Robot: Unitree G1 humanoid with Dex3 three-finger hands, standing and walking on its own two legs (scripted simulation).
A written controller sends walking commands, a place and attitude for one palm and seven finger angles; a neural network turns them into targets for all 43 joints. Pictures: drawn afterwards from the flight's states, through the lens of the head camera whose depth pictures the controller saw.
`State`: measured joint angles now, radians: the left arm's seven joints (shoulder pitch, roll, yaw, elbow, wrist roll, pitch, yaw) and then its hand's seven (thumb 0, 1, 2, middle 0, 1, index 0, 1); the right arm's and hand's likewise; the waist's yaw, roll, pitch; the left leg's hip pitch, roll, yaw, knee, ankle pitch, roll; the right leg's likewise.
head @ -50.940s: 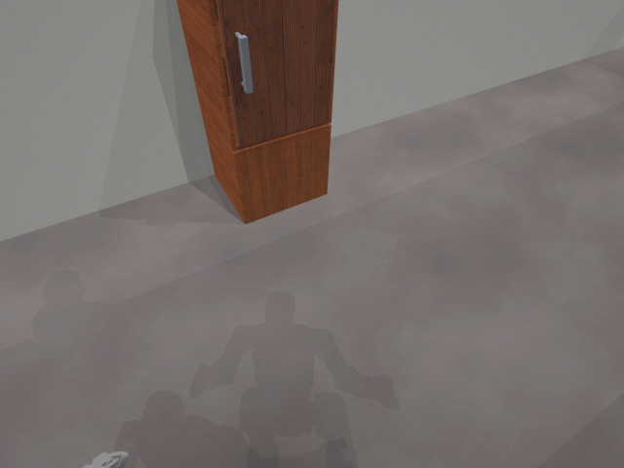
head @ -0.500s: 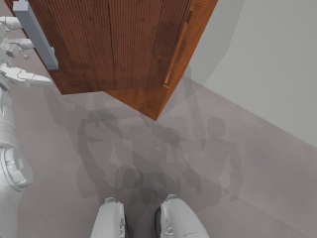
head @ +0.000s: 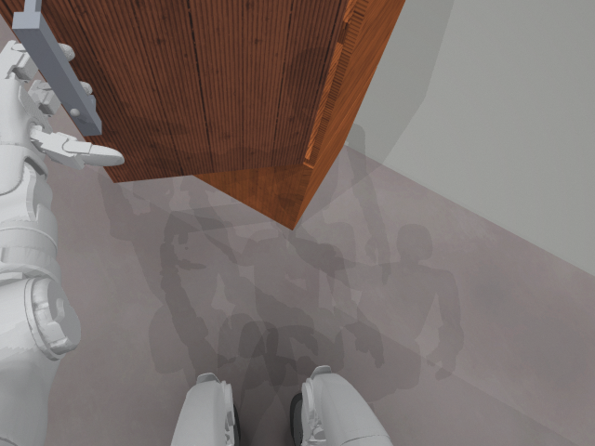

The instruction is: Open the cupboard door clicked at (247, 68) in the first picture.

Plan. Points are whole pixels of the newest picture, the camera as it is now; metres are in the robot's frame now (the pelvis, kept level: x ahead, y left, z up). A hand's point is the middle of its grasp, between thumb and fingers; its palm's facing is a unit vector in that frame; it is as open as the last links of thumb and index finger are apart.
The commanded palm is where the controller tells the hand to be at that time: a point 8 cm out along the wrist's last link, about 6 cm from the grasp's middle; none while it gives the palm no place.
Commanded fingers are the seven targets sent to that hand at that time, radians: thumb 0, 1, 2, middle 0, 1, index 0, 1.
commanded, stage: slide the fingers in behind the handle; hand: left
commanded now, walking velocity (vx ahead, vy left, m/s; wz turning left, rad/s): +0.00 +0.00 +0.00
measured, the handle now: (66, 71) +0.58 +0.24 +0.07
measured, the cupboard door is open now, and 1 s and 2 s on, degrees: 40 40 45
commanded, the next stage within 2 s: close the thumb around the handle in 0.80 s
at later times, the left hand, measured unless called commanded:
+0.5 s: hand (92, 108) +0.53 +0.21 +0.05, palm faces +0.11 -0.99 -0.01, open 14.0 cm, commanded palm +0.51 +0.25 +0.05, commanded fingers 0.00 -0.50 0.30 -0.30 -1.20 -0.30 -1.20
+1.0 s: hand (93, 110) +0.53 +0.21 +0.05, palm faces +0.12 -0.99 -0.02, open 13.9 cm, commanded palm +0.50 +0.24 +0.05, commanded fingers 0.00 -0.16 0.44 -0.32 -1.24 -0.32 -1.24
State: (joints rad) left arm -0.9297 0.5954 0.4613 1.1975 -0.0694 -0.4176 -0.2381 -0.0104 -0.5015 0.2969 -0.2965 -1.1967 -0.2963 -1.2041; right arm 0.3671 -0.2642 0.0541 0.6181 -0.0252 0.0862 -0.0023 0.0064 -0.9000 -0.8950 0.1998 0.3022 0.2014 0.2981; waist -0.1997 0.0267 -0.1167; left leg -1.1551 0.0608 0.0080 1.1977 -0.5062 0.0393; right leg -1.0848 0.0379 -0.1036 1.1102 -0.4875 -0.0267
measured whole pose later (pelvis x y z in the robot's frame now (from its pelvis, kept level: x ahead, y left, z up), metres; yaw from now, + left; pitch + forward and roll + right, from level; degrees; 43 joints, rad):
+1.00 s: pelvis +0.01 +0.00 +0.00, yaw +0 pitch +27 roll -5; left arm -0.93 0.52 0.40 1.20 -0.07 -0.45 -0.14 -0.01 -0.47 0.31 -0.29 -1.20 -0.28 -1.22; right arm 0.38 -0.25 0.04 0.64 -0.04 0.08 0.02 0.01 -0.90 -0.90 0.20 0.30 0.20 0.30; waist -0.19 0.03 -0.13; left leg -1.14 0.05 0.01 1.19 -0.51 0.04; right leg -1.07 0.03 -0.10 1.11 -0.50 -0.02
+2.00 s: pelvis +0.01 +0.00 +0.01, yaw -1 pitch +25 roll -3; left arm -0.74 0.46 0.42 1.04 -0.12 -0.45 -0.18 0.01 0.72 0.75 -0.36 -1.35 -0.35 -1.35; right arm 0.39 -0.25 0.03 0.61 -0.02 0.11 0.02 0.01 -0.90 -0.90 0.20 0.30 0.20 0.30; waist -0.17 0.03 -0.14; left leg -1.07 0.06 0.04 1.14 -0.51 0.04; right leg -1.02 0.04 -0.07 1.07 -0.49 -0.02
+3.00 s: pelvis +0.00 -0.06 +0.02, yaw +6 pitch +15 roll +2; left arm -0.04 -0.12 -0.14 0.37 0.11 -0.38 0.63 0.01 0.62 0.75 -0.35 -1.32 -0.36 -1.34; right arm 0.16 -0.18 -0.01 0.62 -0.10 -0.05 0.01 0.01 -0.90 -0.90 0.20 0.30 0.20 0.30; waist -0.02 0.02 -0.17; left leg -0.88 0.01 -0.02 1.06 -0.46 -0.04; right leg -0.84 0.00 -0.13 1.09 -0.53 -0.10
